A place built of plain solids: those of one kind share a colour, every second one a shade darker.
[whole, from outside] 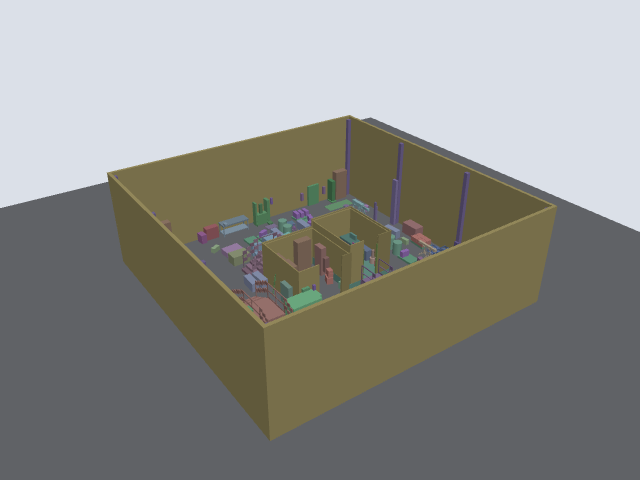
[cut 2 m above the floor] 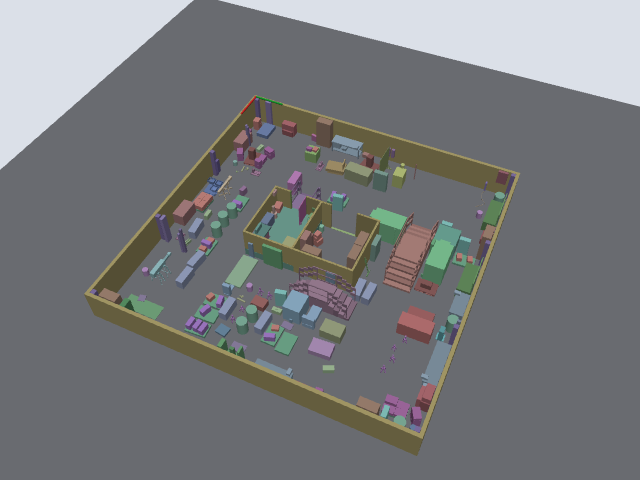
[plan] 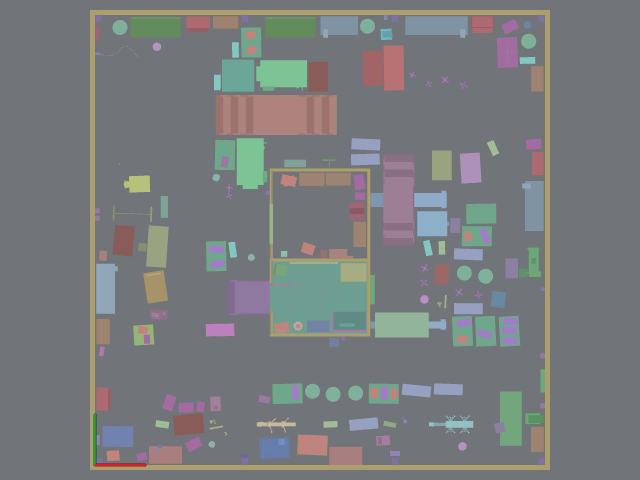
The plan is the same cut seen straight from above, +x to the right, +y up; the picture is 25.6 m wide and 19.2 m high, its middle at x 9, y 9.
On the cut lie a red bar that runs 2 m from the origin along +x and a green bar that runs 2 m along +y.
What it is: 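A firm's repair and maintenance workshop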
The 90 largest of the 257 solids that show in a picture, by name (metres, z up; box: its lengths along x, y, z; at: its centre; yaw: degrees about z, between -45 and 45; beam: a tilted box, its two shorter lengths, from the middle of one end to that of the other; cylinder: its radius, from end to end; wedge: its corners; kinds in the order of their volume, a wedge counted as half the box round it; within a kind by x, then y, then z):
{
 "wall_1": {"box": [0.2, 18.4, 6.35], "at": [-0.1, 9.0, 3.12]},
 "wall_2": {"box": [18.4, 0.2, 6.35], "at": [9.0, -0.1, 3.12]},
 "wall_3": {"box": [4.02, 0.06, 3.28], "at": [9.0, 5.17, 1.59]},
 "wall_4": {"box": [3.9, 0.06, 3.16], "at": [9.0, 5.23, 1.53]},
 "wall_5": {"box": [3.9, 0.06, 3.16], "at": [9.0, 8.17, 1.53]},
 "wall_6": {"box": [3.9, 0.06, 2.65], "at": [9.0, 8.23, 1.27]},
 "wall_7": {"box": [3.9, 0.06, 2.65], "at": [9.0, 11.77, 1.27]},
 "wall_8": {"box": [4.02, 0.06, 2.77], "at": [9.0, 11.83, 1.33]},
 "wall_9": {"box": [18.4, 0.2, 6.35], "at": [9.0, 18.1, 3.12]},
 "wall_10": {"box": [0.06, 3.0, 3.16], "at": [10.92, 6.7, 1.53]},
 "wall_11": {"box": [0.06, 3.6, 2.65], "at": [10.92, 10.0, 1.27]},
 "wall_12": {"box": [0.06, 3.12, 3.28], "at": [10.98, 6.7, 1.59]},
 "wall_13": {"box": [0.06, 3.72, 2.77], "at": [10.98, 10.0, 1.33]},
 "wall_14": {"box": [0.2, 18.4, 6.35], "at": [18.1, 9.0, 3.12]},
 "shelving_bay_1": {"box": [0.54, 1.01, 2.33], "at": [0.32, 5.34, 1.12]},
 "shelving_bay_2": {"box": [1.01, 0.49, 2.23], "at": [5.22, 17.7, 1.06]},
 "shelving_bay_3": {"box": [1.01, 0.53, 2.32], "at": [8.68, 11.42, 1.11]},
 "shelving_bay_4": {"box": [1.01, 0.51, 2.21], "at": [9.73, 11.43, 1.06]},
 "shelving_bay_5": {"box": [0.5, 1.01, 2.3], "at": [10.59, 9.22, 1.1]},
 "shelving_bay_6": {"box": [0.51, 1.01, 2.32], "at": [17.69, 1.02, 1.11]},
 "shelving_bay_7": {"box": [0.5, 1.01, 2.28], "at": [17.7, 15.44, 1.09]},
 "raised_floor_office_1": {"box": [4.03, 3.13, 0.56], "at": [9.0, 6.7, 0.23]},
 "tank_1": {"box": [1.08, 1.88, 1.55], "at": [6.21, 12.13, 0.72]},
 "tank_2": {"box": [1.88, 1.08, 1.55], "at": [7.54, 15.65, 0.72]},
 "staging_1": {"box": [0.32, 1.6, 0.5], "at": [5.58, 14.0, 0.2]},
 "staging_2": {"box": [0.32, 1.6, 0.65], "at": [5.88, 14.0, 0.28]},
 "staging_3": {"box": [0.32, 1.6, 0.8], "at": [6.18, 14.0, 0.35]},
 "staging_4": {"box": [1.85, 1.6, 0.95], "at": [7.25, 14.0, 0.42]},
 "staging_5": {"box": [0.32, 1.6, 0.8], "at": [8.31, 14.0, 0.35]},
 "staging_6": {"box": [0.32, 1.6, 0.65], "at": [8.62, 14.0, 0.28]},
 "staging_7": {"box": [0.32, 1.6, 0.5], "at": [8.91, 14.0, 0.2]},
 "steel_column_1": {"box": [0.26, 0.26, 6.15], "at": [0.14, 0.14, 3.02]},
 "steel_column_2": {"box": [0.26, 0.26, 6.15], "at": [0.14, 17.86, 3.02]},
 "steel_column_3": {"box": [0.26, 0.26, 6.15], "at": [6.0, 0.14, 3.02]},
 "steel_column_4": {"box": [0.26, 0.26, 6.15], "at": [6.0, 17.86, 3.02]},
 "steel_column_5": {"box": [0.26, 0.26, 6.15], "at": [12.0, 0.14, 3.02]},
 "steel_column_6": {"box": [0.26, 0.26, 6.15], "at": [12.0, 17.86, 3.02]},
 "steel_column_7": {"box": [0.26, 0.26, 6.15], "at": [17.86, 0.14, 3.02]},
 "steel_column_8": {"box": [0.26, 0.26, 6.15], "at": [17.86, 17.86, 3.02]},
 "workbench_1": {"box": [2.0, 0.8, 0.79], "at": [2.42, 17.51, 0.34]},
 "workbench_2": {"box": [2.0, 0.8, 0.79], "at": [7.81, 17.51, 0.34]},
 "pump_set_1": {"box": [1.15, 0.44, 0.63], "at": [10.75, 1.63, 0.27], "yaw": 5.3},
 "pump_set_2": {"box": [1.15, 0.44, 0.63], "at": [10.82, 12.22, 0.27], "yaw": 1.9},
 "pump_set_3": {"box": [1.15, 0.44, 0.63], "at": [10.83, 12.83, 0.27], "yaw": -2.6},
 "pump_set_4": {"box": [1.15, 0.44, 0.63], "at": [12.86, 2.98, 0.27], "yaw": -5.7},
 "pump_set_5": {"box": [1.15, 0.44, 0.63], "at": [14.13, 3.03, 0.27], "yaw": -1.9},
 "pump_set_6": {"box": [1.15, 0.44, 0.63], "at": [14.93, 6.25, 0.27], "yaw": -0.4},
 "pump_set_7": {"box": [1.15, 0.44, 0.63], "at": [14.93, 8.43, 0.27], "yaw": -2.3},
 "stile_1": {"box": [1.25, 0.32, 0.77], "at": [12.15, 9.84, 0.34]},
 "stile_2": {"box": [1.25, 1.25, 0.95], "at": [12.15, 10.6, 0.42]},
 "stile_3": {"box": [1.25, 0.32, 0.77], "at": [12.15, 11.37, 0.34]},
 "drums_bund_1": {"box": [1.3, 1.3, 1.24], "at": [5.72, 15.57, 0.57]},
 "gearbox_1": {"box": [0.81, 1.41, 0.54], "at": [11.12, 15.87, 0.22], "yaw": 1.0},
 "gearbox_2": {"box": [0.8, 1.8, 1.0], "at": [11.96, 15.88, 0.45], "yaw": 1.0},
 "drum_1": {"cylinder": 0.3, "from": [1.0, 17.5, 0.0], "to": [1.0, 17.5, 0.88]},
 "drum_2": {"cylinder": 0.3, "from": [8.7, 2.95, 0.0], "to": [8.7, 2.95, 0.88]},
 "drum_3": {"cylinder": 0.3, "from": [9.53, 2.83, 0.0], "to": [9.53, 2.83, 0.88]},
 "drum_4": {"cylinder": 0.3, "from": [10.43, 2.88, 0.0], "to": [10.43, 2.88, 0.88]},
 "drum_5": {"cylinder": 0.3, "from": [10.9, 17.55, 0.0], "to": [10.9, 17.55, 0.88]},
 "drum_6": {"cylinder": 0.3, "from": [14.78, 7.67, 0.0], "to": [14.78, 7.67, 0.88]},
 "drum_7": {"cylinder": 0.3, "from": [15.62, 7.55, 0.0], "to": [15.62, 7.55, 0.88]},
 "drum_8": {"cylinder": 0.3, "from": [17.35, 16.95, 0.0], "to": [17.35, 16.95, 0.88]},
 "big_motor_1": {"box": [0.8, 1.65, 0.93], "at": [2.5, 8.74, 0.41], "yaw": -3.8},
 "big_motor_2": {"box": [0.8, 1.19, 0.69], "at": [13.88, 11.98, 0.3], "yaw": 0.3},
 "leaning_pallets_1": {"box": [1.32, 0.7, 0.85], "at": [2.82, 0.4, 0.38]},
 "leaning_pallets_2": {"box": [1.32, 0.72, 0.85], "at": [10.03, 0.36, 0.38]},
 "roll_cab_1": {"box": [0.46, 0.93, 0.9], "at": [0.29, 2.64, 0.4]},
 "roll_cab_2": {"box": [0.93, 0.46, 0.93], "at": [4.12, 17.71, 0.42]},
 "roll_cab_3": {"box": [0.93, 0.46, 0.88], "at": [15.51, 17.71, 0.39]},
 "roll_cab_4": {"box": [0.46, 0.93, 0.92], "at": [17.71, 12.06, 0.41]},
 "ibc_1": {"box": [1.2, 1.0, 1.21], "at": [13.49, 9.65, 0.56]},
 "door_landing_1": {"box": [1.1, 1.4, 0.56], "at": [6.44, 6.7, 0.23]},
 "gas_bottles_1": {"box": [0.3, 0.87, 1.5], "at": [2.77, 10.32, 0.7]},
 "gas_bottles_2": {"box": [0.87, 0.3, 1.5], "at": [8.01, 12.06, 0.7]},
 "plan_chest_small_1": {"box": [1.04, 0.75, 0.99], "at": [10.34, 7.7, 0.95]},
 "wall_slings_1": {"box": [0.18, 1.18, 1.65], "at": [11.1, 7.01, 0.78]},
 "wall_slings_2": {"box": [0.18, 0.94, 1.65], "at": [17.91, 3.37, 0.78]},
 "picking_trolley_1": {"box": [1.14, 0.5, 1.05], "at": [5.0, 5.4, 0.47], "yaw": 0.9},
 "welder_set_1": {"box": [0.83, 0.66, 1.06], "at": [1.78, 11.24, 0.48], "yaw": 2.0},
 "jib_crane_wall_1": {"box": [0.2, 0.4, 3.69], "at": [0.1, 1.0, 1.79]},
 "jib_crane_wall_2": {"box": [0.4, 0.2, 3.51], "at": [12.0, 0.46, 1.7]},
 "boiler_1": {"box": [0.72, 0.38, 2.0], "at": [9.73, 8.45, 0.95]},
 "crate_1": {"box": [0.8, 0.8, 0.8], "at": [1.95, 5.2, 0.35], "yaw": 3.8},
 "parts_trays_1": {"box": [0.8, 1.2, 0.44], "at": [15.02, 11.88, 0.17], "yaw": 3.6},
 "board_deck_1": {"box": [2.15, 1.0, 0.17], "at": [12.28, 5.6, 0.04]},
 "pallet_stack_1": {"box": [1.22, 0.83, 0.34], "at": [0.92, 1.14, 0.12], "yaw": -0.8},
 "pillar_drill_1": {"box": [0.61, 0.31, 1.75], "at": [17.64, 1.83, 0.82]},
 "filing_lateral_low_1": {"box": [0.9, 0.47, 0.75], "at": [8.93, 5.54, 0.83]},
 "shop_press_1": {"box": [0.41, 0.83, 0.87], "at": [17.55, 8.16, 0.38]},
 "floor_pipes_1": {"box": [1.32, 0.56, 0.33], "at": [13.41, 10.6, 0.12]}
}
